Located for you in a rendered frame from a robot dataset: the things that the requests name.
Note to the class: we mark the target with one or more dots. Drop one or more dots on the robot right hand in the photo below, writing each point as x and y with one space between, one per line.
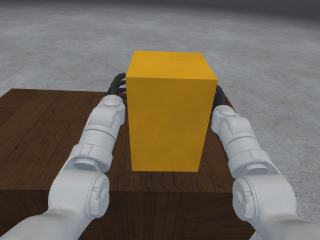
220 99

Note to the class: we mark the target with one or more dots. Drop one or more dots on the left robot forearm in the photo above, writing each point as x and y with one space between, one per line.
94 150

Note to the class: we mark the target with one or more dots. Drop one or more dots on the right robot forearm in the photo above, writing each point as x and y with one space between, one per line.
241 145

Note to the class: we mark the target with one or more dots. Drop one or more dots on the carton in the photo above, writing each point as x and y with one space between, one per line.
169 101

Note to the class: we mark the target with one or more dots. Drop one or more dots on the robot right upper arm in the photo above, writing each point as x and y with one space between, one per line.
267 202

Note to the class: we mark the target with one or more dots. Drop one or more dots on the robot left hand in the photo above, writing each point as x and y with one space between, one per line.
114 88

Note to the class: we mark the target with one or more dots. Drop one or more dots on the robot left upper arm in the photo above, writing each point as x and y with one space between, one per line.
77 197

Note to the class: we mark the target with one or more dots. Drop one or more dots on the pedestal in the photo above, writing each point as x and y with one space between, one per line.
38 130

